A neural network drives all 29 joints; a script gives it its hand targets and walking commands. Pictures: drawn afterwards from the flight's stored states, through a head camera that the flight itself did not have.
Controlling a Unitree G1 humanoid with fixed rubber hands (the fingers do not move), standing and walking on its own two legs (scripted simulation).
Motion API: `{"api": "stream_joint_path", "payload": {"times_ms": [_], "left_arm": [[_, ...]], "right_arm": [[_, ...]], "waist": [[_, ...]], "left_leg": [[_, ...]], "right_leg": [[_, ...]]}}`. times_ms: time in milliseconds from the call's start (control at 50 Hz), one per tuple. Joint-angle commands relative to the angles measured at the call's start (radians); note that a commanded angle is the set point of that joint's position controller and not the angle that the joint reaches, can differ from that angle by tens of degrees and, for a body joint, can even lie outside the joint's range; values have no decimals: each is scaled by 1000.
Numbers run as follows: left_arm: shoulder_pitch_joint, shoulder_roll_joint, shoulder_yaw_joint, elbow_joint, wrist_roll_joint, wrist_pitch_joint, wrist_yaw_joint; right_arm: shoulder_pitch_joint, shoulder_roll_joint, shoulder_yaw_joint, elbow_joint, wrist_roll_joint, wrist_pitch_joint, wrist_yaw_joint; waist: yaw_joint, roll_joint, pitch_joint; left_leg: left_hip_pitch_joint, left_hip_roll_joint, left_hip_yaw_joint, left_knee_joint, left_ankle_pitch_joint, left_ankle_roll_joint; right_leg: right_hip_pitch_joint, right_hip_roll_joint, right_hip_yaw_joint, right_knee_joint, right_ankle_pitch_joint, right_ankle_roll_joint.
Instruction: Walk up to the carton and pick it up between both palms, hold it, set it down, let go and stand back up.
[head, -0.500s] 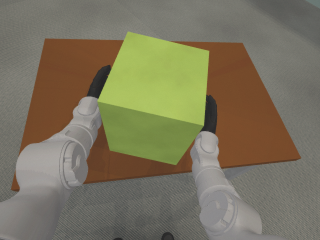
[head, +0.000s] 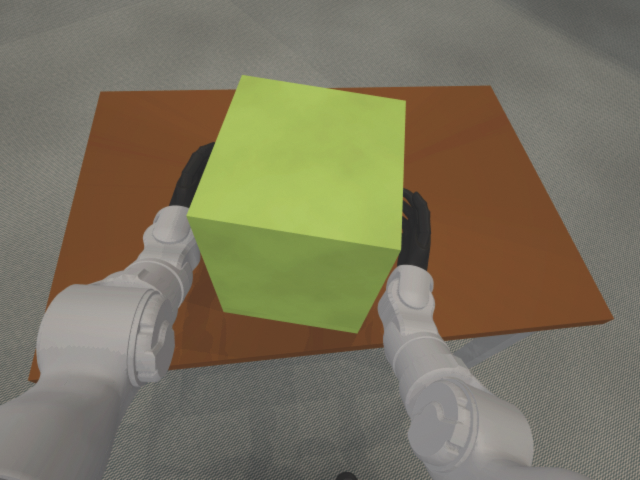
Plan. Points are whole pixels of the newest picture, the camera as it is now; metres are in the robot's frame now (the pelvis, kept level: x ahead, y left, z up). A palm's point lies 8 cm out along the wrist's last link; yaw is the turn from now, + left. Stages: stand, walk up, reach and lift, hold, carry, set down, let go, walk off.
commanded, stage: reach and lift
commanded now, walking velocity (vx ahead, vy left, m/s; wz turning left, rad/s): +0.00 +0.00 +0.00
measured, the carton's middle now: (305, 217) +0.45 -0.03 +0.02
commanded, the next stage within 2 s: none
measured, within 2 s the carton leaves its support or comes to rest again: leaves its support in 0.36 s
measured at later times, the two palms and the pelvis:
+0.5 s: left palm (176, 204) +0.45 +0.13 +0.06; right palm (409, 260) +0.37 -0.15 +0.03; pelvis +0.02 +0.02 +0.00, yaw +1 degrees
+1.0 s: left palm (158, 161) +0.42 +0.12 +0.17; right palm (457, 219) +0.36 -0.17 +0.14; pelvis -0.02 +0.01 +0.01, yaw +1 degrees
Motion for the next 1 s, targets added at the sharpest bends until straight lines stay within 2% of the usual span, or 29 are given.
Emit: {"api": "stream_joint_path", "payload": {"times_ms": [0,80,140,160,180,300,320,360,400,420,480,500,540,580,600,640,660,700,720,740,780,820,840,900,940,960,980], "left_arm": [[-556,-613,-114,-146,91,-25,-158],[-546,-639,-149,-182,43,-17,-158],[-540,-648,-166,-192,26,-2,-158],[-547,-662,-191,-199,11,6,-156],[-552,-664,-202,-233,0,10,-153],[-536,-757,-313,-378,-78,47,-133],[-517,-768,-322,-399,-87,56,-130],[-540,-810,-377,-479,-113,77,-119],[-544,-834,-409,-538,-148,97,-112],[-565,-848,-436,-588,-172,107,-109],[-598,-886,-481,-714,-215,142,-95],[-607,-900,-502,-766,-223,158,-93],[-631,-917,-522,-818,-236,190,-91],[-638,-919,-502,-852,-234,226,-92],[-645,-919,-507,-878,-228,249,-90],[-630,-914,-486,-877,-202,291,-89],[-636,-913,-467,-874,-186,309,-89],[-643,-910,-423,-842,-151,349,-94],[-654,-893,-373,-810,-129,367,-100],[-651,-892,-347,-774,-108,386,-107],[-647,-878,-257,-721,-52,414,-123],[-659,-857,-183,-680,-1,434,-138],[-644,-832,-138,-625,22,443,-151],[-601,-794,-45,-579,70,453,-177],[-619,-781,-8,-585,76,442,-186],[-627,-781,1,-594,71,431,-188],[-618,-782,-2,-597,70,424,-183]], "right_arm": [[-664,545,378,23,-109,21,150],[-660,579,445,-20,-60,52,142],[-680,599,490,-70,-15,76,135],[-691,602,502,-84,1,88,130],[-693,611,527,-106,15,100,128],[-698,656,677,-290,116,168,124],[-703,667,714,-342,143,186,126],[-727,669,751,-412,166,216,127],[-767,662,796,-515,201,253,128],[-784,669,816,-556,218,272,125],[-829,678,872,-685,264,332,124],[-830,678,879,-713,282,353,119],[-865,668,904,-773,309,393,117],[-869,641,882,-795,321,435,115],[-860,610,869,-772,326,455,115],[-875,560,838,-761,329,490,121],[-876,529,806,-733,328,503,123],[-896,487,735,-682,319,526,122],[-876,464,694,-618,310,545,122],[-863,458,652,-553,296,551,123],[-874,428,593,-488,281,560,126],[-885,409,535,-417,267,562,129],[-887,407,510,-383,251,562,127],[-905,424,467,-383,226,548,132],[-942,466,489,-435,215,524,135],[-965,507,526,-476,214,512,136],[-965,522,552,-486,212,504,145]], "waist": [[-31,84,-815],[-45,71,-881],[-38,73,-876],[-55,82,-878],[-45,85,-896],[-41,106,-963],[-23,112,-960],[-38,133,-976],[-38,115,-977],[-49,118,-976],[-46,117,-955],[-56,118,-944],[-54,115,-910],[-57,107,-870],[-64,121,-854],[-53,122,-812],[-61,133,-790],[-65,137,-733],[-73,121,-662],[-76,133,-609],[-71,129,-537],[-73,126,-495],[-70,103,-458],[-48,77,-439],[-22,40,-492],[4,15,-544],[17,15,-568]], "left_leg": [[266,-72,88,3,305,-31],[229,-77,75,23,312,-25],[228,-81,70,33,316,-25],[222,-81,62,39,321,-30],[232,-84,60,46,344,-28],[345,-78,33,110,529,-50],[361,-76,27,116,553,-49],[405,-69,9,128,603,-63],[431,-63,-7,137,631,-67],[443,-63,-13,139,643,-74],[472,-53,-40,137,660,-76],[493,-49,-48,134,674,-80],[535,-40,-63,120,681,-83],[576,-33,-75,95,663,-82],[611,-32,-83,86,665,-88],[664,-22,-92,62,652,-95],[688,-17,-93,51,639,-104],[700,-20,-86,24,578,-110],[700,-21,-76,3,517,-106],[692,-23,-67,-16,469,-105],[686,-34,-40,-50,383,-98],[693,-45,-15,-78,319,-86],[676,-54,2,-98,264,-72],[638,-77,37,-147,202,-38],[602,-89,54,-166,173,-19],[565,-96,64,-174,154,-7],[553,-96,65,-182,151,-4]], "right_leg": [[479,35,-13,89,569,2],[538,30,4,129,652,14],[559,29,13,138,677,15],[559,31,13,141,679,13],[560,33,16,149,704,16],[551,51,25,162,764,8],[553,55,31,164,766,7],[524,64,23,158,740,5],[506,69,23,151,717,2],[504,71,19,148,709,3],[478,77,25,139,655,4],[459,80,22,130,631,3],[420,85,20,108,559,3],[392,87,18,82,498,-1],[371,87,18,66,468,-6],[328,90,14,39,394,-16],[318,88,15,29,365,-22],[306,86,15,6,299,-31],[303,80,18,-10,264,-29],[311,76,18,-19,234,-33],[366,64,24,-44,208,-31],[408,58,24,-67,187,-28],[434,49,30,-83,172,-25],[547,41,37,-94,214,-11],[618,43,40,-90,245,1],[669,40,49,-79,283,6],[694,41,51,-70,296,16]]}}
